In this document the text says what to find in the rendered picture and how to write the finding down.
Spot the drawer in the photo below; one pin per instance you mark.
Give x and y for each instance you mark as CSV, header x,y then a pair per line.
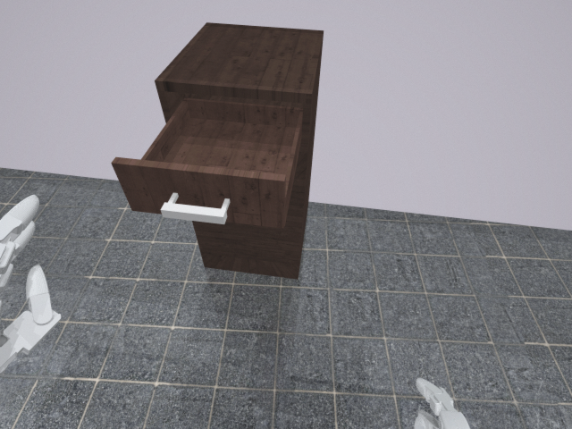
x,y
212,150

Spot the robot left hand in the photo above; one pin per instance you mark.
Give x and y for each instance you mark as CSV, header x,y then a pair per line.
x,y
30,328

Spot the robot right hand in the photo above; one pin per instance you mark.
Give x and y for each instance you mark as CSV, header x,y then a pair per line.
x,y
442,405

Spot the handle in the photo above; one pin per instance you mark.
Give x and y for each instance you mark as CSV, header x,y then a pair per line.
x,y
195,213

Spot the cabinet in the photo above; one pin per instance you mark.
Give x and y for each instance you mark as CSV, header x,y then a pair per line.
x,y
263,66

